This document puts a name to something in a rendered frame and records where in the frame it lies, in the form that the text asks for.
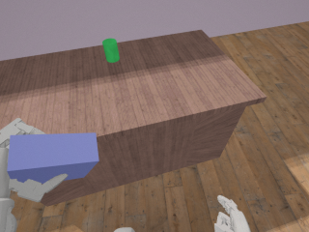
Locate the sponge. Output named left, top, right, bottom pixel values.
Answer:
left=7, top=132, right=99, bottom=184

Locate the robot left forearm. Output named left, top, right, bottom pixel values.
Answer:
left=0, top=197, right=17, bottom=232

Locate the right robot hand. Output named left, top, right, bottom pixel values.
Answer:
left=214, top=195, right=251, bottom=232

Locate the table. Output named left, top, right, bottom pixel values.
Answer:
left=0, top=29, right=267, bottom=207

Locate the left robot hand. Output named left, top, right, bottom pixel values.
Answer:
left=0, top=118, right=69, bottom=203

